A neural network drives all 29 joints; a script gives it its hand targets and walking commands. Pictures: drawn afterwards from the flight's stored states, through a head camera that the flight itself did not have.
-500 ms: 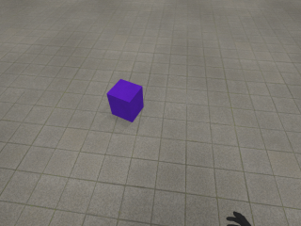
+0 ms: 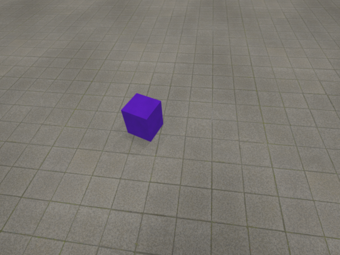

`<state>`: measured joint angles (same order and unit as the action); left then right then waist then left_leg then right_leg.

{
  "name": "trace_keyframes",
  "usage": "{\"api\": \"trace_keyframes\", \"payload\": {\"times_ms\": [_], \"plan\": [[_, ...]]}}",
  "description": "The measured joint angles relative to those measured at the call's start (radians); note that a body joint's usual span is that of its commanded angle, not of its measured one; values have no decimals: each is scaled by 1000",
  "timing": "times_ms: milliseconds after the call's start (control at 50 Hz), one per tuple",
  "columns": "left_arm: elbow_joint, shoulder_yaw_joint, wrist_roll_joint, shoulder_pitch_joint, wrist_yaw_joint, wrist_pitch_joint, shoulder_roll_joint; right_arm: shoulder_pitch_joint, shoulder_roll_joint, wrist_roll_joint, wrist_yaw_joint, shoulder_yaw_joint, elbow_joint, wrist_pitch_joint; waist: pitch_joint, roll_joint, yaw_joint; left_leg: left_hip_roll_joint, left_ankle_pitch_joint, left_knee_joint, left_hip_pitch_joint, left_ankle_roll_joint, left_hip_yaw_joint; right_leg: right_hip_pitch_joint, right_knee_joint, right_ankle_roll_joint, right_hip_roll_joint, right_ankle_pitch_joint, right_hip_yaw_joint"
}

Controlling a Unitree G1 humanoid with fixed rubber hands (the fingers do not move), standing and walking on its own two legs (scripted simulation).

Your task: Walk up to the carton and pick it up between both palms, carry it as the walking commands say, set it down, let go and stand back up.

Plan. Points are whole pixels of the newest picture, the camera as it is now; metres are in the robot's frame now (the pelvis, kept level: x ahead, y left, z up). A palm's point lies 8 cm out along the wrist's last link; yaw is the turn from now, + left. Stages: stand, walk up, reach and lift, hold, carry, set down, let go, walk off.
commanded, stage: walk up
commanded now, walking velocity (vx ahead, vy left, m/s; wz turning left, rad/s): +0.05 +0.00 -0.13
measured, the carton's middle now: (143, 117) +1.13 +0.23 -0.65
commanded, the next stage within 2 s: none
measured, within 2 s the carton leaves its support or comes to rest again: neither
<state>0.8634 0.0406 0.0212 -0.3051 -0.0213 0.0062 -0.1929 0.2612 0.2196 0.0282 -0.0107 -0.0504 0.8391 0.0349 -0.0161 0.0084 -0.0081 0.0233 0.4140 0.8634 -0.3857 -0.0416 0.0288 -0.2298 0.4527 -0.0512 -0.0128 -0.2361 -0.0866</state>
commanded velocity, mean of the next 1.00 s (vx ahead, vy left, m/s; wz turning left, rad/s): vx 0.02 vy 0.00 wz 0.00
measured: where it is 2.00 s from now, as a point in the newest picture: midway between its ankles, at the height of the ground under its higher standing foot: outside the picture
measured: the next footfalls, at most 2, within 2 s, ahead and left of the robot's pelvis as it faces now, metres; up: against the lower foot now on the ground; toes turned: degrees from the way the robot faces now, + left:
left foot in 0.20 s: +0.03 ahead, +0.14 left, +0.00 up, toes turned +4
right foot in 0.52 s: +0.04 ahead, -0.09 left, +0.00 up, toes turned -2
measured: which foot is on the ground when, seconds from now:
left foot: up 0.00-0.18, down 0.20-0.54, up 0.56-0.88, down 0.90-1.00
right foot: down 0.00-0.22, up 0.24-0.50, down 0.52-0.92, up 0.94-1.00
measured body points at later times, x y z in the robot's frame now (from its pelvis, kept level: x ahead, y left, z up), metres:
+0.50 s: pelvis -0.01 +0.01 +0.00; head +0.02 +0.02 +0.44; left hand +0.09 +0.26 -0.14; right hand +0.07 -0.24 -0.14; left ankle +0.00 +0.13 -0.74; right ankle +0.00 -0.09 -0.73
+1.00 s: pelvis -0.04 +0.02 +0.00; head -0.03 +0.03 +0.45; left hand +0.03 +0.27 -0.14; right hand +0.05 -0.23 -0.13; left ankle -0.06 +0.12 -0.74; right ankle -0.01 -0.09 -0.73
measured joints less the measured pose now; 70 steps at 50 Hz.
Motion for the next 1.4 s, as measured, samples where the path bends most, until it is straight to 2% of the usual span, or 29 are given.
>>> {"api": "trace_keyframes", "payload": {"times_ms": [100,180,220,260,320,360,460,520,540,620,680,720,820,900,960,1000,1060,1120,1160,1220,1260,1320,1360,1400], "plan": [[3,3,-7,-9,-1,2,-12,-51,-3,-6,-6,3,-29,3,-4,-3,-16,7,-23,-124,32,2,-10,-2,-24,5,5,18,19],[-1,1,-5,16,-4,-10,-21,-68,-15,-13,-7,7,-37,-3,-2,-2,-10,6,-119,-320,113,13,26,-19,14,21,4,-3,3],[-5,3,-5,33,-5,-15,-28,-61,-22,-9,-6,4,-33,-12,3,-11,-6,-1,-163,-357,129,38,27,-43,69,34,-5,-32,-7],[-13,6,-5,51,-5,-25,-34,-43,-30,-2,-1,1,-28,-17,6,-31,2,-18,-144,-342,120,60,20,-84,182,52,-8,-144,18],[-21,11,-3,72,0,-34,-34,-20,-29,-2,-9,-1,-5,-20,3,-43,10,-21,-158,-387,149,67,15,-152,388,69,9,-223,57],[-25,9,-4,85,3,-37,-31,-16,-24,-5,-13,-1,6,-24,-7,-43,16,-18,-179,-417,165,65,13,-166,429,74,11,-216,63],[-38,-2,-10,103,4,-44,-13,-19,-6,-2,-14,-2,7,-24,-18,-30,33,-17,-194,-422,152,56,7,-120,261,65,-1,-169,60],[-41,-4,-11,94,0,-28,-1,-20,1,-3,-15,-3,9,-16,-17,-28,33,-23,-182,-388,131,42,11,-49,83,50,-12,-63,37],[-36,-2,-7,87,0,-20,6,-22,5,-3,-16,-3,11,-15,-18,-18,31,-18,-171,-364,121,36,12,-44,63,41,-9,-11,32],[-20,-4,1,47,0,-17,15,-18,0,-7,-16,-1,6,7,-14,5,15,-12,11,-141,44,22,-1,-49,70,5,8,-15,29],[-16,1,-2,19,2,-18,9,-29,-5,-5,-13,2,-7,13,-13,3,-5,-15,19,-15,5,6,-11,-44,23,2,12,19,46],[-17,6,-2,5,3,-16,2,-38,-5,-3,-11,1,-16,14,-8,2,-13,-14,10,1,3,1,-19,-47,2,-1,16,38,59],[-28,8,-2,3,0,-17,-18,-55,-9,-9,-11,1,-33,14,2,-3,-24,-5,7,-149,71,5,-15,-58,-27,5,25,70,72],[-28,6,3,21,0,-21,-23,-44,-14,-13,-12,4,-37,-3,14,4,-12,-3,-94,-383,174,26,18,-86,9,22,31,60,52],[-23,8,2,37,4,-25,-24,-19,-33,-4,-7,2,-19,-12,17,-31,-6,-27,-135,-391,179,60,17,-108,87,43,12,-27,58],[-23,9,2,36,9,-28,-18,2,-33,0,-7,0,-7,-15,24,-39,-2,-30,-135,-412,197,66,20,-132,198,55,14,-101,67],[-19,10,-1,32,16,-31,-11,15,-28,-2,-16,0,7,-22,26,-42,5,-25,-150,-453,229,67,35,-163,363,65,13,-145,67],[-19,5,-4,35,19,-30,-8,20,-21,-2,-21,1,14,-31,21,-41,11,-19,-156,-469,243,59,54,-140,329,67,1,-151,63],[-22,0,-5,40,18,-28,-3,22,-14,0,-23,1,19,-33,16,-36,18,-14,-147,-455,239,52,64,-105,241,61,-6,-136,58],[-26,-4,-3,42,11,-10,5,33,-4,-4,-22,0,30,-30,13,-28,26,-7,-107,-389,217,36,73,-29,77,46,-13,-47,33],[-22,-7,2,48,7,-3,14,43,2,-7,-17,-3,35,-24,8,1,33,11,-56,-317,187,28,52,-31,94,21,3,-48,12],[-27,-5,4,47,-2,-2,5,42,0,-10,-6,-4,21,-3,1,2,29,1,61,-95,84,11,26,-30,90,-1,-4,-57,-10],[-23,-1,5,38,-4,0,-3,26,3,-6,-1,-4,8,1,-4,1,18,1,51,-1,31,3,15,-17,51,2,-6,-35,-13],[-15,4,3,26,-2,1,-9,7,6,-2,1,-5,-4,0,-3,-1,7,5,22,24,5,-2,8,-7,15,-1,-5,-13,-9]]}}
